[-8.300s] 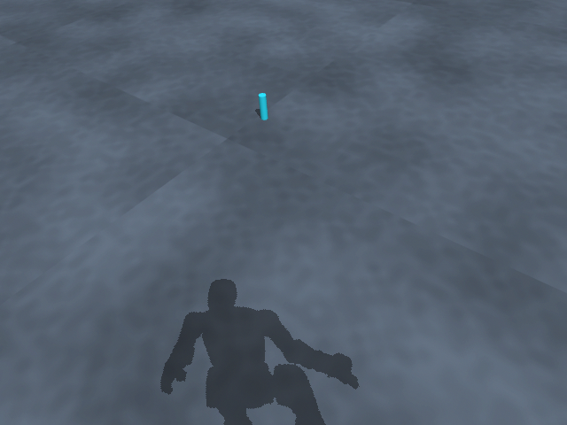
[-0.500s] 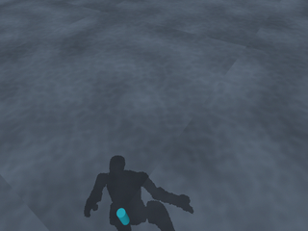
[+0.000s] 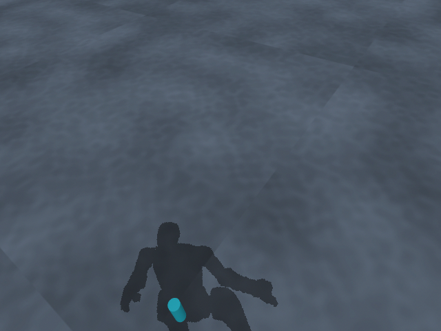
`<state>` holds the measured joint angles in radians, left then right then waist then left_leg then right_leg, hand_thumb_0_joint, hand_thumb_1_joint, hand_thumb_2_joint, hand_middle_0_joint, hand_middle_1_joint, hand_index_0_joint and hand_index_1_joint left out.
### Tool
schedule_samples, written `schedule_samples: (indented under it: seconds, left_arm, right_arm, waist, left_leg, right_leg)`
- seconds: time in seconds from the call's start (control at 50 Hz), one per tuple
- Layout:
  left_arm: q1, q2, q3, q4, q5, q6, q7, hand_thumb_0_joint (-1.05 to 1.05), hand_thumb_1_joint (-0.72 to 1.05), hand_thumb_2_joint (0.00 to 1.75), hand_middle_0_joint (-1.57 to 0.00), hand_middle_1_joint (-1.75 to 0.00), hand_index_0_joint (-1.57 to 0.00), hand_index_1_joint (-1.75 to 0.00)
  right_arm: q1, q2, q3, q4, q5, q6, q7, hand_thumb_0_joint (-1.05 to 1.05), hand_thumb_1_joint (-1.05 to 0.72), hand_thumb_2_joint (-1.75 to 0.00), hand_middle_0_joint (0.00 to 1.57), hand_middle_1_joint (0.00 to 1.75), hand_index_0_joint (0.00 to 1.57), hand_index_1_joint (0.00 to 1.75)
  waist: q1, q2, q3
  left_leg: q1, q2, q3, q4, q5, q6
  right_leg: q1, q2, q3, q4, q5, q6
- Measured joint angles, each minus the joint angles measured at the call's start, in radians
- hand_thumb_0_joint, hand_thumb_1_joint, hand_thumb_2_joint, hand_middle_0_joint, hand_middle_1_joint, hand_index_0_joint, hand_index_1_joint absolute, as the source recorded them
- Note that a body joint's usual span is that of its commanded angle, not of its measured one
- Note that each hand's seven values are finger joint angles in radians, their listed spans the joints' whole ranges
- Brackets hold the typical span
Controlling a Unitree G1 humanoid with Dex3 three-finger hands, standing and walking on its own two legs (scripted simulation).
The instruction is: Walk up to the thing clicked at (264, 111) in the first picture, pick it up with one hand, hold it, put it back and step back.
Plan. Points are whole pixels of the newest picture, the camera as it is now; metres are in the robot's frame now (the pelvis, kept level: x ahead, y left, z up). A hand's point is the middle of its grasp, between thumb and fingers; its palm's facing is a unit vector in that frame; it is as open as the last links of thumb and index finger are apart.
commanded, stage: stand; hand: left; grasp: from the side
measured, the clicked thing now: (177, 310) +0.36 +0.23 -0.70
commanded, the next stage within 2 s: go down in 0.36 s
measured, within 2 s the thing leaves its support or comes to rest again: neither
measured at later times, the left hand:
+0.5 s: hand out of the picture +0.07 +0.25 -0.16, palm faces -0.02 -0.94 -0.35, open 7.4 cm
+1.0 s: hand out of the picture +0.14 +0.28 -0.20, palm faces +0.05 -0.94 -0.33, open 16.3 cm
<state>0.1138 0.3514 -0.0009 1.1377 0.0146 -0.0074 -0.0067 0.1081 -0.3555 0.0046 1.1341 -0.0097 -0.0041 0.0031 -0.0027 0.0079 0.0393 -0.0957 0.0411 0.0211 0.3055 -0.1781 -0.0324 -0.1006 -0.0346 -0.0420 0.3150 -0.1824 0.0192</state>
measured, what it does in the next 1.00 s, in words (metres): lowers itself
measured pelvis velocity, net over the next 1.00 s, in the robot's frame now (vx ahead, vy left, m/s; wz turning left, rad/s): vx -0.01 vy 0.01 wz -0.01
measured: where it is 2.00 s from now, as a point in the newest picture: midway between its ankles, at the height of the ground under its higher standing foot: outside the picture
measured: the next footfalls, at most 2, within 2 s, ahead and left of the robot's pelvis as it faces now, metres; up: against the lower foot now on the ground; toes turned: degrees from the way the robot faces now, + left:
none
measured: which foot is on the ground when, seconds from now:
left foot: down 0.00-1.00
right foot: down 0.00-1.00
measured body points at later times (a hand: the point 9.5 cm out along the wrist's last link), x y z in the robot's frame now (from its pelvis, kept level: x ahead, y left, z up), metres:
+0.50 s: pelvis +0.00 +0.00 +0.00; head +0.01 +0.00 +0.45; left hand +0.07 +0.30 -0.13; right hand +0.07 -0.30 -0.13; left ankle -0.01 +0.14 -0.75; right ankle -0.01 -0.13 -0.75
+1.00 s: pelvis -0.01 +0.01 -0.06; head +0.07 +0.02 +0.38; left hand +0.14 +0.33 -0.17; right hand +0.11 -0.26 -0.17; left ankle -0.01 +0.14 -0.75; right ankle -0.01 -0.13 -0.75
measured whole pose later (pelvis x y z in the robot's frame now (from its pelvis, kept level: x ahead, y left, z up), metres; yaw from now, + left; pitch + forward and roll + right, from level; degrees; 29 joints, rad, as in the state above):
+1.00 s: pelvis -0.01 +0.01 -0.06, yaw +0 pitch +13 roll -1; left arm 0.14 0.35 0.24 0.72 0.06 0.09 -0.08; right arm 0.25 -0.25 -0.04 0.64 0.02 -0.08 -0.03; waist -0.03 0.00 -0.08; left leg -0.73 0.05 0.00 0.95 -0.46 -0.02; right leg -0.71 -0.04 -0.03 0.92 -0.44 0.03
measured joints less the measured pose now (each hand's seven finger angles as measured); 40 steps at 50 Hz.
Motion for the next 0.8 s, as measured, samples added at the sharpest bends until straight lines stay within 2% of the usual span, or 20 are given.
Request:
schedule_samples:
  seconds: [0.48,0.54,0.58,0.62,0.68,0.8]
  left_arm:
    - [0.005,0.001,-0.003,-0.004,0.0,-0.002,0.002,0.0,0.9,0.9,-0.2,-0.3,-0.2,-0.3]
    - [-0.017,-0.017,0.029,-0.068,-0.024,-0.015,0.015,0.0,0.86,0.86,-0.2,-0.26,-0.2,-0.26]
    - [-0.078,-0.026,0.064,-0.054,-0.012,-0.02,0.011,0.0,0.8,0.79,-0.17,-0.21,-0.17,-0.21]
    - [-0.139,-0.021,0.104,-0.039,0.015,-0.016,-0.004,0.0,0.71,0.71,-0.14,-0.17,-0.14,-0.17]
    - [-0.171,-0.009,0.162,-0.066,0.047,-0.005,-0.02,0.0,0.55,0.55,-0.1,-0.13,-0.1,-0.13]
    - [-0.127,0.001,0.217,-0.163,0.063,0.051,-0.042,0.0,0.21,0.3,-0.06,-0.09,-0.07,-0.09]
  right_arm:
    - [0.005,0.001,-0.003,0.0,-0.001,0.002,0.002,0.0,-0.9,-0.9,0.2,0.3,0.2,0.3]
    - [0.054,0.009,-0.002,-0.132,0.041,-0.016,-0.025,0.0,-0.92,-0.9,0.2,0.3,0.2,0.3]
    - [0.071,0.026,-0.006,-0.2,0.052,-0.027,-0.036,0.0,-0.94,-0.9,0.2,0.3,0.2,0.3]
    - [0.079,0.052,-0.014,-0.251,0.046,-0.034,-0.038,0.0,-0.95,-0.91,0.2,0.3,0.2,0.3]
    - [0.098,0.086,-0.024,-0.311,0.035,-0.037,-0.034,0.0,-0.96,-0.91,0.2,0.3,0.2,0.3]
    - [0.137,0.114,-0.028,-0.395,0.035,-0.035,-0.023,0.0,-0.94,-0.91,0.2,0.3,0.2,0.3]
  waist:
    - [-0.002,-0.003,0.003]
    - [-0.004,0.0,0.009]
    - [-0.007,-0.002,0.013]
    - [-0.01,-0.01,0.009]
    - [-0.018,-0.021,-0.014]
    - [-0.038,-0.019,-0.056]
  left_leg:
    - [-0.005,0.001,-0.001,0.001,-0.002,0.0]
    - [-0.076,-0.002,-0.011,0.064,-0.023,0.004]
    - [-0.139,-0.001,-0.016,0.117,-0.039,0.004]
    - [-0.207,0.002,-0.016,0.172,-0.057,0.003]
    - [-0.291,0.007,-0.012,0.249,-0.089,0.002]
    - [-0.399,0.01,-0.008,0.371,-0.151,0.006]
  right_leg:
    - [-0.001,0.001,-0.001,-0.006,0.002,0.001]
    - [-0.067,-0.004,-0.008,0.054,-0.02,-0.001]
    - [-0.126,-0.004,-0.011,0.101,-0.035,-0.002]
    - [-0.194,-0.003,-0.009,0.156,-0.053,-0.004]
    - [-0.282,0.0,0.0,0.233,-0.082,-0.006]
    - [-0.388,0.0,0.009,0.343,-0.134,-0.001]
